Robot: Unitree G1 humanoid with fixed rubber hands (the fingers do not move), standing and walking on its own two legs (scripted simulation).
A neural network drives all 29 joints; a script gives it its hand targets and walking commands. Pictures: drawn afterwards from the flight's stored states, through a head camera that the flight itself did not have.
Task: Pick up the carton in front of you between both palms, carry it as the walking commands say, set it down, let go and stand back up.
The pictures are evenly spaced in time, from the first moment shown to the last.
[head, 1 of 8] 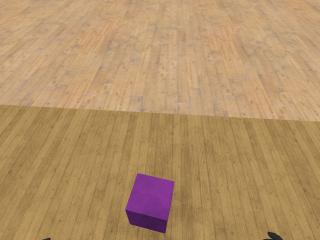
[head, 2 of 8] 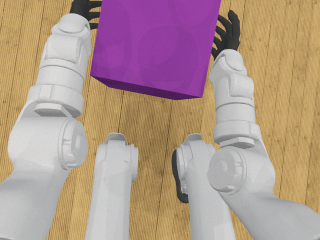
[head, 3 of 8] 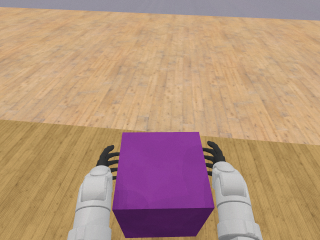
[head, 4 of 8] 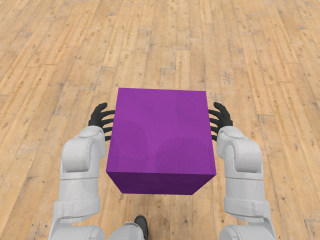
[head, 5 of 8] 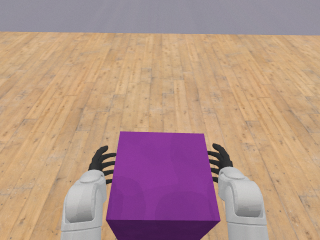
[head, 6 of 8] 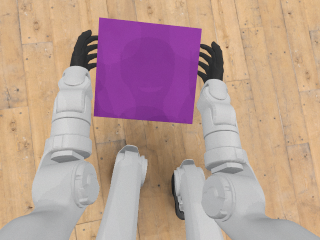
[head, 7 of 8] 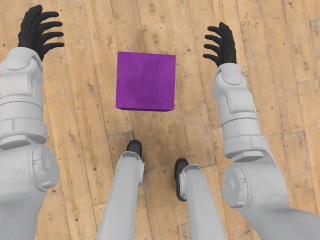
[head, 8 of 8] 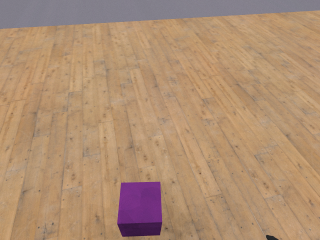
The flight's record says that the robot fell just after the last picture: no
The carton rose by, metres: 0.66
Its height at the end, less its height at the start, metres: -0.14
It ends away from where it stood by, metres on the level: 3.39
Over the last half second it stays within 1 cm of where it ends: yes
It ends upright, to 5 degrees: yes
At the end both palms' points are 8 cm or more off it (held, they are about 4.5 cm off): yes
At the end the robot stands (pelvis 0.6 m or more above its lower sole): yes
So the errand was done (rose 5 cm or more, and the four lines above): yes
